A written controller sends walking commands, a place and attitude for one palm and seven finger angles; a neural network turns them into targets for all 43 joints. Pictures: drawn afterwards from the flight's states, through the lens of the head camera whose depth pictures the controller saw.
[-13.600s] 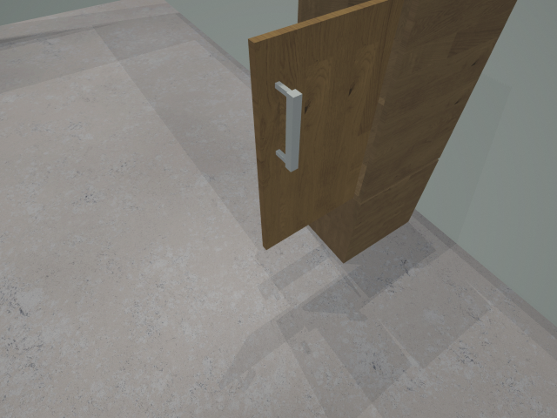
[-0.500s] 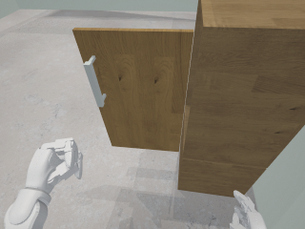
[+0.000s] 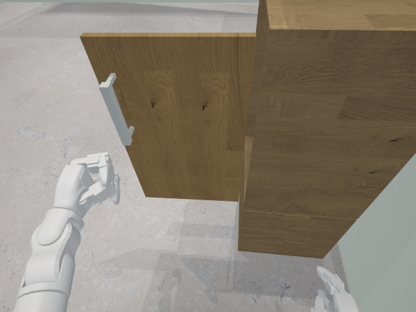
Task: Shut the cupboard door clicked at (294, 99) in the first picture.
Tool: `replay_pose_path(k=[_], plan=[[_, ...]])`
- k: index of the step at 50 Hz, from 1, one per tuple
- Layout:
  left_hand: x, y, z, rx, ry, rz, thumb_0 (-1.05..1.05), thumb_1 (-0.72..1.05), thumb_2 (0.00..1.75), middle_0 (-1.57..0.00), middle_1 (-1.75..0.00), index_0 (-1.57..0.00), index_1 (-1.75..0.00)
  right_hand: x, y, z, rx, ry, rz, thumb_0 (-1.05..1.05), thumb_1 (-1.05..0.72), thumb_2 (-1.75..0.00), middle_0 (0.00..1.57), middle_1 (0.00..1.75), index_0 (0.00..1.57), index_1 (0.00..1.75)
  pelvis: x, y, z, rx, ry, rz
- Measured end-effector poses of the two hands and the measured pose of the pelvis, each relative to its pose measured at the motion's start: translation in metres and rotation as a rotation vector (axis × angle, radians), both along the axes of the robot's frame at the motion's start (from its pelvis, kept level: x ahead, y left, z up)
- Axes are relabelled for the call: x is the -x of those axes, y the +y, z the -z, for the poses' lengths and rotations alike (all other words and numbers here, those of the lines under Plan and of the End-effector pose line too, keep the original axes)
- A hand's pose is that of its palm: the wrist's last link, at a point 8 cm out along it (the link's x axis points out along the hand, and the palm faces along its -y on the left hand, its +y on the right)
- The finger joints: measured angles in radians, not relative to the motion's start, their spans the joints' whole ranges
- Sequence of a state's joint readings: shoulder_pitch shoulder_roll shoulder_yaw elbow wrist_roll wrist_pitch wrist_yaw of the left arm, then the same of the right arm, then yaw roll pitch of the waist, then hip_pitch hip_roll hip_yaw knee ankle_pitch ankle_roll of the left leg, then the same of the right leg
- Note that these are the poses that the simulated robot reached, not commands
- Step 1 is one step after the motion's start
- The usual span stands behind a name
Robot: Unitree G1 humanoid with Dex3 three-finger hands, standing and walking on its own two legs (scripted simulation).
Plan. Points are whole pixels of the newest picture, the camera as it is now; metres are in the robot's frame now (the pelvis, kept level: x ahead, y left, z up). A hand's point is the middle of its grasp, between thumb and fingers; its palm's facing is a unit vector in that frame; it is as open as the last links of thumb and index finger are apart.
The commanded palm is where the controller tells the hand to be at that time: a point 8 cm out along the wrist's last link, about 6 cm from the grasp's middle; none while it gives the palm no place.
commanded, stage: bring the fist close to the handle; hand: left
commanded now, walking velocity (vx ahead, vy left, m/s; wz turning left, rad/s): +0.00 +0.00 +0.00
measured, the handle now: (120, 111) +0.52 +0.24 +0.10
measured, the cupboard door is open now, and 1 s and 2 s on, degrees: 92 92 81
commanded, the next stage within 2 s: push the door shut along its arc in 0.96 s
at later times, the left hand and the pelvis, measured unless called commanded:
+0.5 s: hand (121, 140) +0.41 +0.20 +0.12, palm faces -0.01 -1.00 -0.02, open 3.1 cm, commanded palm +0.39 +0.26 +0.11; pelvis +0.00 +0.01 +0.00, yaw -1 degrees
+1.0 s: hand (120, 138) +0.42 +0.21 +0.11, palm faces +0.01 -1.00 -0.01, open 3.1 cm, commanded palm +0.40 +0.26 +0.11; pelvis +0.00 +0.01 +0.00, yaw -1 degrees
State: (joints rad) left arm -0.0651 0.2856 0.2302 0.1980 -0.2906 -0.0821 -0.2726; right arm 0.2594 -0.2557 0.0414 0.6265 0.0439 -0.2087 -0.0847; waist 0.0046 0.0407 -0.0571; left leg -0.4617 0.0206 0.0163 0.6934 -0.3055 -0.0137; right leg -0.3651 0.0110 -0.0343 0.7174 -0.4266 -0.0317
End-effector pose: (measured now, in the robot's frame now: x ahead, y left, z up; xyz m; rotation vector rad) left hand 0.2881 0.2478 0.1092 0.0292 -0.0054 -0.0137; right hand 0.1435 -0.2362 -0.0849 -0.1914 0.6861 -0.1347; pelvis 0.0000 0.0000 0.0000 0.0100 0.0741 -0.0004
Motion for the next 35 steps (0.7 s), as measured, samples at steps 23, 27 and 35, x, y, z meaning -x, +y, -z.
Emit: replay_pose_path(k=[23,27,35], plan=[[-0.097,0.009,-0.012,0.008,-0.026,-0.006,0.02,0.90,0.90,-1.30,-1.49,-1.30,-1.50,0.044,-0.009,0.016,0.036,0.204,0.076,0.01,-0.90,-0.90,0.20,0.30,0.20,0.30,0.000,0.009,0.002,0.012,0.057,0.006],[-0.109,0.011,-0.009,0.016,0.018,-0.005,0.02,0.90,0.90,-1.30,-1.49,-1.30,-1.50,0.059,-0.010,0.020,0.028,0.254,0.101,0.01,-0.90,-0.90,0.20,0.30,0.20,0.30,-0.001,0.011,0.002,0.013,0.068,0.010],[-0.121,0.014,-0.005,0.020,-0.007,-0.020,0.02,0.90,0.90,-1.30,-1.49,-1.30,-1.50,0.089,-0.015,0.026,0.033,0.350,0.140,0.01,-0.90,-0.90,0.20,0.30,0.20,0.30,-0.001,0.012,0.004,0.015,0.090,0.020]])
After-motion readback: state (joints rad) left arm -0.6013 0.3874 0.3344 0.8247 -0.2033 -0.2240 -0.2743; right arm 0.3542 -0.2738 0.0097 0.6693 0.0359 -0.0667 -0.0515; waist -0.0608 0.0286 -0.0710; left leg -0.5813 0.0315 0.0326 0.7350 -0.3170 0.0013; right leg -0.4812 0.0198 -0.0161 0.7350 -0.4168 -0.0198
